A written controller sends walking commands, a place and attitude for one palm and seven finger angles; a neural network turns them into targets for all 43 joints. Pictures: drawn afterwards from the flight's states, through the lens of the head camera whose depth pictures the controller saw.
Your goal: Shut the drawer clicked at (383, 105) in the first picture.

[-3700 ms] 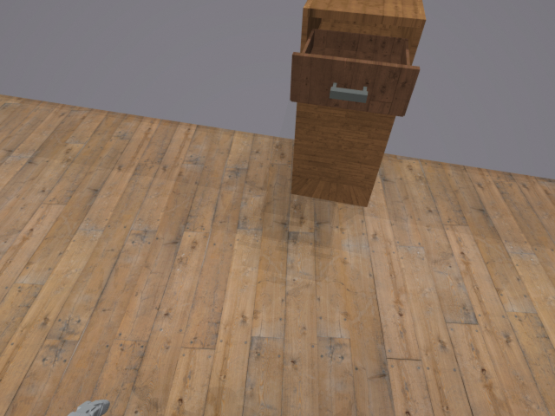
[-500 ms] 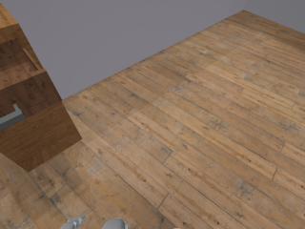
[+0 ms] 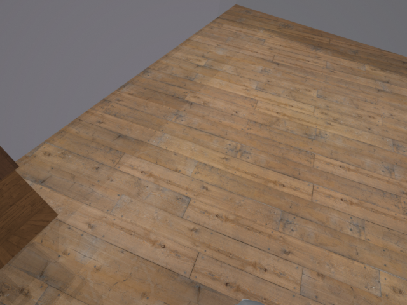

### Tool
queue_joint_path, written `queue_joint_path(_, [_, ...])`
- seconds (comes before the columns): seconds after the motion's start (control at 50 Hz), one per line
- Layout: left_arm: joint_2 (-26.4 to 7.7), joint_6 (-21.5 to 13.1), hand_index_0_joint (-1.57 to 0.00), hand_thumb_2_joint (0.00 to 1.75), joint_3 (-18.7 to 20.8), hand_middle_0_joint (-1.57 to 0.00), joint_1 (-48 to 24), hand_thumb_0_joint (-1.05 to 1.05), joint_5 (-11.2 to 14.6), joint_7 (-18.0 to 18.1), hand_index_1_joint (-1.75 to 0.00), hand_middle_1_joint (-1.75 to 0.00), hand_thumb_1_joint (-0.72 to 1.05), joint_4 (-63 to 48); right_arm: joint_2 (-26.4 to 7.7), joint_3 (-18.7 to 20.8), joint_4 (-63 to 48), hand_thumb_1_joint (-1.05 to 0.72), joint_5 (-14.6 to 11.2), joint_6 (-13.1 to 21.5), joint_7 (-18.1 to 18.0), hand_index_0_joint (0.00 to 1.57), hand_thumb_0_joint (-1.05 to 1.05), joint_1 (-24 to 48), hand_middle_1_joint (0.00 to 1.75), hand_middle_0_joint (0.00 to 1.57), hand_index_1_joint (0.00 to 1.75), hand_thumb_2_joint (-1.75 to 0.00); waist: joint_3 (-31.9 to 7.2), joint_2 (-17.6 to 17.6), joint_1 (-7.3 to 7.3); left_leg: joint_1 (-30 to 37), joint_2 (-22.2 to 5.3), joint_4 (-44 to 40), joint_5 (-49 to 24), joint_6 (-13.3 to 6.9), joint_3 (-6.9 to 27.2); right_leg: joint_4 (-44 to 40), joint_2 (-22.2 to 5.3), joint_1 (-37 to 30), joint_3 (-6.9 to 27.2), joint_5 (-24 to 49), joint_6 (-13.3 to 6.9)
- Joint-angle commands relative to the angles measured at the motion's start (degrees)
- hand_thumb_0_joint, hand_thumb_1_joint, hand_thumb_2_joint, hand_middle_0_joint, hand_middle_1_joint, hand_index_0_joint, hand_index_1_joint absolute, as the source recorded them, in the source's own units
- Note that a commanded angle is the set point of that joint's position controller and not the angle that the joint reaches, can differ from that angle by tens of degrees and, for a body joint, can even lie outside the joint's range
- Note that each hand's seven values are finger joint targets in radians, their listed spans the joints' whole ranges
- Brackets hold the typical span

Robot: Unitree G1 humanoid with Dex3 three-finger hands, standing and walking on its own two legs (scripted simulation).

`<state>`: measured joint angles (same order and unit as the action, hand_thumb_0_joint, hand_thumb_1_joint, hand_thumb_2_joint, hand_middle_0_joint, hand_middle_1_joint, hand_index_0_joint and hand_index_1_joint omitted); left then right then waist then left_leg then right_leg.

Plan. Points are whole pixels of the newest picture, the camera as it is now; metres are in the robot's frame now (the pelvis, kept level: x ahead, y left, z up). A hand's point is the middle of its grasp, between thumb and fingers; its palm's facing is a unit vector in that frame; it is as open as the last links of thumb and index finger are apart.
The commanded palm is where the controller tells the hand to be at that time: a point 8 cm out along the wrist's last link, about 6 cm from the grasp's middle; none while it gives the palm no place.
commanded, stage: walk to a spot facing it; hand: left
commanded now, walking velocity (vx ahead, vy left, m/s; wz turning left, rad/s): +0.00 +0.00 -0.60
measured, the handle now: out of the picture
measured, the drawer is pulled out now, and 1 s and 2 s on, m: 0.30 0.30 0.30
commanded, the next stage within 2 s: turn to face it in 0.84 s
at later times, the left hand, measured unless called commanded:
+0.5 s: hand out of the picture +0.12 +0.15 -0.16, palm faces -0.17 -0.96 -0.21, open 7.4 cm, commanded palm none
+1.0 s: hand (176, 238) +0.30 +0.08 -0.17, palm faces -0.52 -0.83 -0.19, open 7.4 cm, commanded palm none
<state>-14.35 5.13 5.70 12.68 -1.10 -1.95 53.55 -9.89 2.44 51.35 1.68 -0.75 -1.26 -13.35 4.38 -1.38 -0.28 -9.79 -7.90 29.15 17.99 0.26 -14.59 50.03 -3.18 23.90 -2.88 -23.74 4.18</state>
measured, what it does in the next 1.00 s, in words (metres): walks ahead, turning right: right foot, then left foot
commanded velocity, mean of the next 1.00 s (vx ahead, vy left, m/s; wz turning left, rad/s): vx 0.10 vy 0.00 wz -0.48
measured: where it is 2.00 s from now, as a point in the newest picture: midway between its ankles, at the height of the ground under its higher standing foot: outside the picture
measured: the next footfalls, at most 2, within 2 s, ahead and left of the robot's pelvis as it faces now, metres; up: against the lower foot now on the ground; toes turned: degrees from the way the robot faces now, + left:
right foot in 0.10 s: +0.04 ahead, -0.14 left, +0.00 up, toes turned -10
left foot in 0.58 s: +0.15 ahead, +0.07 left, +0.00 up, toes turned -15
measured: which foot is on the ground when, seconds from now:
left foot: down 0.00-0.10, up 0.12-0.56, down 0.58-1.00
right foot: up 0.00-0.08, down 0.10-0.58, up 0.60-1.00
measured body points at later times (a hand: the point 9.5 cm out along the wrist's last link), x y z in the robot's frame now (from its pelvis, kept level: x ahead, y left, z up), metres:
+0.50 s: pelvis +0.03 -0.03 +0.00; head +0.04 -0.03 +0.45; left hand +0.13 +0.20 -0.14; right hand +0.05 -0.30 -0.13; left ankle +0.08 +0.10 -0.70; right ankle +0.00 -0.13 -0.74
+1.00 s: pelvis +0.12 -0.04 +0.00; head +0.16 -0.05 +0.44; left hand +0.32 +0.13 -0.16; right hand -0.03 -0.22 -0.15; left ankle +0.11 +0.08 -0.74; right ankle +0.10 -0.17 -0.70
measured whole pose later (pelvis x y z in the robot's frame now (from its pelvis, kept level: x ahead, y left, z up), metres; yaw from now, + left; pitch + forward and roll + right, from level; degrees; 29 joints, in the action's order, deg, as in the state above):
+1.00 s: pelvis +0.12 -0.04 +0.00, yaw -33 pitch +0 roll -1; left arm -12.8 3.8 5.4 9.0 -1.5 -1.6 54.3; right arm -8.6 2.2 56.7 1.8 0.6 -1.9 -20.5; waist 5.6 -1.8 1.8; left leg -5.0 -6.6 27.1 21.1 0.7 -17.4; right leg 49.5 -3.4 28.8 -4.9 -17.7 2.6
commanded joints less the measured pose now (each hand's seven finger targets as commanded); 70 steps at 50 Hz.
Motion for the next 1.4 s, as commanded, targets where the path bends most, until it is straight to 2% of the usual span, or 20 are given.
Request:
queue_joint_path(0.0, [-1.5,-3.1,-0.2,0.9,-0.2,-0.2,-4.2,0.0,0.1,0.1,-0.3,-0.3,0.9,-6.5,-13.4,4.3,-1.7,-0.9,0.0,0.9,-0.1,0.2,0.0,-3.0,0.3,0.2,0.3,-0.9,-5.1,15.0,2.38,6.2,-13.6,-3.1,-31.2,-6.0,6.4,-10.0,1.8,-1.2,-3.4,0.5,-1.9])
queue_joint_path(0.04, [-3.1,-3.8,-0.2,0.9,0.2,-0.2,-0.3,0.0,0.0,0.3,-0.3,-0.3,0.9,-5.3,-13.3,4.3,-1.8,-0.9,-0.4,0.7,0.2,0.2,0.0,-2.6,0.3,0.2,0.3,-0.9,-7.6,11.4,-0.14,2.5,-12.0,4.9,-27.7,-2.3,3.0,-21.4,2.4,-11.2,-4.3,11.0,-3.1])
queue_joint_path(0.06, [-7.2,-4.6,-0.2,0.9,0.9,-0.2,4.1,0.0,-0.4,0.9,-0.3,-0.3,0.9,-4.1,-11.6,4.1,-2.4,-0.9,-0.9,0.6,0.6,0.2,0.0,-3.5,0.3,0.2,0.3,-0.9,-10.8,2.0,-2.52,-6.3,-9.8,15.9,-18.6,1.1,1.0,-26.9,-3.6,-23.2,3.4,20.5,-5.6])
queue_joint_path(0.08, [-14.3,-5.2,-0.2,0.9,2.3,-0.2,7.7,0.0,-0.6,1.9,-0.3,-0.3,0.9,-3.2,-6.4,2.4,-5.2,-0.9,-0.9,0.4,0.9,0.2,0.0,-1.1,0.3,0.2,0.3,-0.9,-11.1,-16.7,-4.34,-23.0,-0.7,29.9,15.8,4.4,0.9,-29.1,-18.2,-29.3,25.0,40.5,-11.6])
queue_joint_path(0.12, [-12.9,-4.5,-0.2,0.9,2.4,-0.2,7.4,0.0,0.6,3.1,-0.3,-0.3,0.9,-3.5,-7.9,2.4,-6.0,-0.9,-0.9,-0.6,-0.1,0.2,0.0,2.9,0.3,0.2,0.3,-0.9,-9.5,-12.0,-4.45,-26.2,-0.7,38.2,15.9,3.2,13.5,-30.1,-17.9,-24.0,22.2,37.0,-16.5])
queue_joint_path(0.2, [-7.9,-4.6,-0.2,0.9,0.9,-0.2,-2.2,0.0,0.4,2.9,-0.3,-0.3,0.9,-6.1,-8.8,2.8,-3.3,-0.9,0.1,-0.9,1.0,0.2,0.0,1.5,0.3,0.2,0.3,-0.9,-4.6,-6.0,-0.46,-22.3,-0.8,35.7,3.4,4.6,12.3,-34.9,-10.2,-13.5,16.7,11.2,-13.4])
queue_joint_path(0.3, [-9.1,-5.7,-0.2,0.9,1.0,-0.2,1.2,0.0,0.1,2.1,-0.3,-0.3,0.9,-4.9,-8.3,2.8,-3.6,-0.9,0.2,-0.3,1.6,0.2,0.0,2.7,0.3,0.2,0.3,-0.9,-2.3,-4.4,-1.37,-22.2,1.1,28.0,1.6,5.1,11.8,-38.1,-9.2,-12.5,20.4,0.0,-14.5])
queue_joint_path(0.44, [-9.2,-6.3,-0.2,0.9,1.2,-0.2,3.9,0.0,-0.1,1.9,-0.3,-0.3,0.9,-3.7,-7.5,2.3,-5.5,-0.9,-0.3,1.7,1.5,0.2,0.0,5.8,0.3,0.2,0.3,-0.9,-3.5,-7.2,-2.77,-18.2,4.3,14.8,4.6,4.0,12.3,-36.2,-8.7,-15.0,25.2,3.9,-15.6])
queue_joint_path(0.52, [-8.3,-5.8,-0.2,0.9,1.3,-0.2,0.8,0.0,0.1,1.8,-0.3,-0.3,0.9,-4.1,-7.0,2.1,-3.5,-0.9,-0.7,2.9,0.6,0.2,0.0,-0.9,0.3,0.2,0.3,-0.9,-3.9,-6.0,0.93,0.3,6.9,-1.9,-1.7,3.1,10.8,-29.3,-4.3,-4.5,23.7,5.6,-12.3])
queue_joint_path(0.54, [-5.8,-5.6,-0.2,0.9,0.7,-0.2,0.1,0.0,0.4,1.6,-0.3,-0.3,0.9,-4.7,-9.3,2.4,-2.0,-0.9,-0.8,3.4,-0.2,0.2,0.0,-5.9,0.3,0.2,0.3,-0.9,-5.5,0.0,3.23,10.9,3.0,-7.6,-1.1,2.6,13.9,-22.5,-0.3,2.9,20.5,3.1,-9.8])
queue_joint_path(0.56, [-1.8,-5.4,-0.2,0.9,-0.1,-0.2,0.7,0.0,1.0,1.0,-0.3,-0.3,0.9,-5.7,-15.5,3.6,-1.0,-0.9,0.0,3.5,-0.5,0.2,0.0,-10.0,0.3,0.2,0.3,-0.9,-7.1,17.4,4.91,17.4,-12.4,-15.6,12.3,-0.8,32.1,-6.9,7.8,14.3,11.7,-6.6,-6.3])
queue_joint_path(0.58, [-2.6,-5.8,-0.2,0.9,0.1,-0.2,-1.2,0.0,0.2,0.8,-0.3,-0.3,0.9,-6.6,-17.4,3.9,-1.6,-0.9,-0.3,2.9,-0.4,0.2,0.0,-11.8,0.3,0.2,0.3,-0.9,-4.7,19.0,5.7,12.5,-21.3,-19.7,17.9,-4.7,40.5,5.2,5.8,17.5,5.8,-9.5,-4.5])
queue_joint_path(0.72, [-0.9,-3.5,-0.2,0.9,0.8,-0.2,4.5,0.0,-0.5,-0.1,-0.3,-0.3,0.9,-1.4,-7.5,0.5,-1.4,-0.9,-0.7,3.8,-1.4,0.2,0.0,-5.5,0.3,0.2,0.3,-0.9,-1.4,11.1,-0.43,4.1,-9.5,-12.6,-32.0,-0.5,11.1,20.5,1.3,12.4,3.3,7.4,-1.5])
queue_joint_path(0.94, [1.9,-3.3,-0.2,0.9,-1.0,-0.2,-7.8,0.0,-0.3,0.3,-0.3,-0.3,0.9,-4.8,-8.4,2.1,3.6,-0.9,0.1,2.4,-0.9,0.2,0.0,-11.3,0.3,0.2,0.3,-0.9,-0.9,13.1,3.81,8.9,-11.5,-6.3,-41.4,-6.5,4.3,-4.0,0.4,6.9,-3.5,4.6,-2.1])
queue_joint_path(1.0, [2.0,-4.8,-0.2,0.9,-1.5,-0.2,-2.5,0.0,-0.6,1.4,-0.3,-0.3,0.9,-2.7,-8.7,2.1,5.4,-0.9,-0.1,2.2,-0.7,0.2,0.0,-11.3,0.3,0.2,0.3,-0.9,-4.8,11.8,1.17,7.4,-10.5,0.6,-46.2,-5.3,4.7,-16.3,2.7,-5.1,-4.4,9.1,-3.9])
queue_joint_path(1.04, [-4.6,-7.0,-0.2,0.9,-0.7,-0.2,7.5,0.0,-1.1,2.6,-0.3,-0.3,0.9,1.5,-5.3,1.2,5.6,-0.9,-1.6,2.6,0.0,0.2,0.0,-12.4,0.3,0.2,0.3,-0.9,-14.4,-1.2,-3.0,-6.8,-5.0,15.8,-25.3,-0.1,3.0,-24.6,-7.7,-30.7,5.4,37.4,-6.4])
queue_joint_path(1.06, [-8.7,-8.0,-0.2,0.9,-0.3,-0.2,10.5,0.0,-0.3,3.1,-0.3,-0.3,0.9,3.3,-1.7,0.1,4.6,-0.9,-2.3,2.5,-0.1,0.2,0.0,-11.8,0.3,0.2,0.3,-0.9,-20.8,-11.5,-3.45,-13.8,1.6,25.3,16.2,2.4,5.3,-22.1,-22.0,-37.4,17.1,62.4,-13.1])
queue_joint_path(1.1, [-7.1,-7.5,-0.2,0.9,-0.8,-0.2,4.4,0.0,0.1,3.8,-0.3,-0.3,0.9,1.8,-2.5,0.4,5.0,-0.9,-2.0,0.8,-0.7,0.2,0.0,-9.9,0.3,0.2,0.3,-0.9,-15.8,-8.6,-2.18,-13.6,0.9,31.2,18.2,1.8,13.0,-24.8,-21.0,-27.3,10.4,59.2,-17.3])
queue_joint_path(1.22, [-3.5,-6.1,-0.2,0.9,-1.4,-0.2,-4.5,0.0,0.0,4.5,-0.3,-0.3,0.9,-0.5,-1.7,1.4,7.6,-0.9,-1.0,-1.8,0.5,0.2,0.0,-9.8,0.3,0.2,0.3,-0.9,-2.8,-4.5,1.99,-15.8,1.4,36.9,7.2,3.2,11.7,-32.3,-16.7,-9.6,-1.3,32.7,-12.5])
queue_joint_path(1.38, [-3.8,-5.5,-0.2,0.9,0.1,-0.2,-2.1,0.0,-0.7,4.4,-0.3,-0.3,0.9,-1.5,-1.8,2.3,2.6,-0.9,-0.6,-1.5,1.8,0.2,0.0,-1.8,0.3,0.2,0.3,-0.9,-2.6,-7.8,-0.29,-16.7,1.5,22.1,6.8,3.3,8.5,-31.2,-18.9,-12.2,-4.2,22.7,-12.2])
